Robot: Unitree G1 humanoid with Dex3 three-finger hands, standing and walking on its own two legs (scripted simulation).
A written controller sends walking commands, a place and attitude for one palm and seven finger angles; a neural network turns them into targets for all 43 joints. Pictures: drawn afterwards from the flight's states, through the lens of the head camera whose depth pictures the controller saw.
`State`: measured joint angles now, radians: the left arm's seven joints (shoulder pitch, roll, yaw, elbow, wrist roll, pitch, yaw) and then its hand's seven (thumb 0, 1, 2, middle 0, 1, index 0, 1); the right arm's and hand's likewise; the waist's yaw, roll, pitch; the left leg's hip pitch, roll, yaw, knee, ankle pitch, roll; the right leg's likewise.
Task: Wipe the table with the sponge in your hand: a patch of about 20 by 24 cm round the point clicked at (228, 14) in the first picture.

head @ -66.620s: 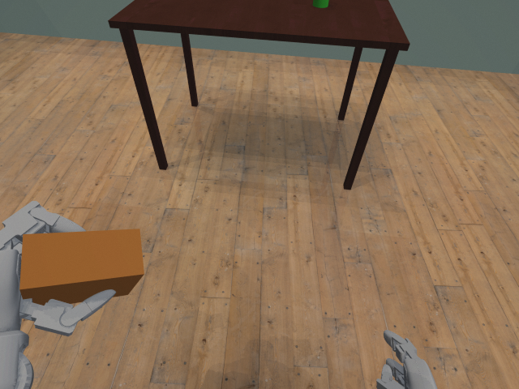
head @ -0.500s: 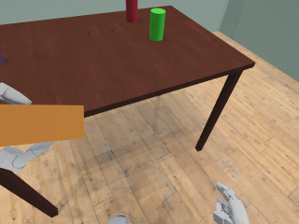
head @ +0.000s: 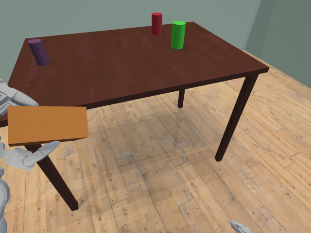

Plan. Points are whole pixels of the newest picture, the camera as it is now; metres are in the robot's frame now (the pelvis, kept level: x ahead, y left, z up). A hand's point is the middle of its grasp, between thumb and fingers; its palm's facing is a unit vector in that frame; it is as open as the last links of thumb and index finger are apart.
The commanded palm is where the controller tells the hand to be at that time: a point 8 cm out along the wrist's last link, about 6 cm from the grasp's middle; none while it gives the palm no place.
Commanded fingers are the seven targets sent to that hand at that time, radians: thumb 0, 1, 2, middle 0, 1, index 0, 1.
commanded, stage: stop stepping back and stand still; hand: left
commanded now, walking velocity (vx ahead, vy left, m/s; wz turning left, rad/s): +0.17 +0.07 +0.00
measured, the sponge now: (58, 126) +0.24 +0.20 +0.23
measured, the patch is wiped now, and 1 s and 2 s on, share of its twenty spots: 1.00 1.00 1.00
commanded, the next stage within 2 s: stand and wait in 0.22 s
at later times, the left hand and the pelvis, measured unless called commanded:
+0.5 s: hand (31, 131) +0.20 +0.21 +0.26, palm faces +0.45 -0.81 -0.38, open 9.8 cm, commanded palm +0.16 +0.27 +0.27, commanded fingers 0.00 0.10 1.30 -1.20 -1.60 -1.20 -1.60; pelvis +0.00 -0.01 +0.01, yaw +0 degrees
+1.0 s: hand (22, 118) +0.24 +0.25 +0.25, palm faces +0.45 -0.81 -0.39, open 9.8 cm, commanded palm +0.18 +0.29 +0.27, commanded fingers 0.00 0.10 1.30 -1.20 -1.60 -1.20 -1.60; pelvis +0.02 +0.01 +0.03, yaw -1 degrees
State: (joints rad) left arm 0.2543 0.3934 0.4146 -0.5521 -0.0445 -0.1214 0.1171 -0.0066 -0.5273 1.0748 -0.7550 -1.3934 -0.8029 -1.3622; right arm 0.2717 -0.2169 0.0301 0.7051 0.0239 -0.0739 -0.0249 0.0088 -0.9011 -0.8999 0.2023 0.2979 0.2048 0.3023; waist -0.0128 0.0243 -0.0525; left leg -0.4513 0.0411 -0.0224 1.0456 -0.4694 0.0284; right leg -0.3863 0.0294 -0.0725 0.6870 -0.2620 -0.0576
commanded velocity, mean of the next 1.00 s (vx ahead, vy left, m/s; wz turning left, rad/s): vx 0.03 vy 0.00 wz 0.00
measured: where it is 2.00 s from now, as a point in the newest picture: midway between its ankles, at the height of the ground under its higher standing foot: outside the picture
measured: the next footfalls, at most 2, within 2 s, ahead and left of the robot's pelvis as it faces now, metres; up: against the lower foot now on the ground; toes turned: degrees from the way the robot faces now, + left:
none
